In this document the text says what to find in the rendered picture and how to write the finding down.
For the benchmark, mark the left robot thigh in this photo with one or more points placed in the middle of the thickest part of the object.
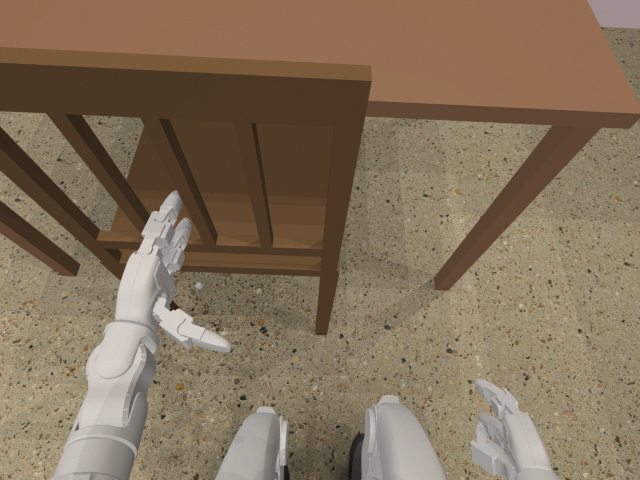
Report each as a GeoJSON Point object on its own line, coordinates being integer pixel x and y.
{"type": "Point", "coordinates": [260, 446]}

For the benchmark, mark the right robot hand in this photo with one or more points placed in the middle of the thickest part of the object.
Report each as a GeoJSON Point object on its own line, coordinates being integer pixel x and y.
{"type": "Point", "coordinates": [518, 445]}

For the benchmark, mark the chair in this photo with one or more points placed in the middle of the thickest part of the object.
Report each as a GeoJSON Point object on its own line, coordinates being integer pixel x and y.
{"type": "Point", "coordinates": [262, 153]}

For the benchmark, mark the left robot hand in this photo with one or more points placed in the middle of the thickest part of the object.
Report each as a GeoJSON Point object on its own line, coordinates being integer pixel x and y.
{"type": "Point", "coordinates": [149, 273]}

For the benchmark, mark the robot right shin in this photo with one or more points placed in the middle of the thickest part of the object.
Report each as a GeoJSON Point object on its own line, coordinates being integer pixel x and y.
{"type": "Point", "coordinates": [372, 467]}

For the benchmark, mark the robot left forearm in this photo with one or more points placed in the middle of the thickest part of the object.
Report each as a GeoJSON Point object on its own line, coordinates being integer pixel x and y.
{"type": "Point", "coordinates": [106, 434]}

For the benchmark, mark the table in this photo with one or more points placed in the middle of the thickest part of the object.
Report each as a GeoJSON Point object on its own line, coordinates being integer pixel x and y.
{"type": "Point", "coordinates": [541, 62]}

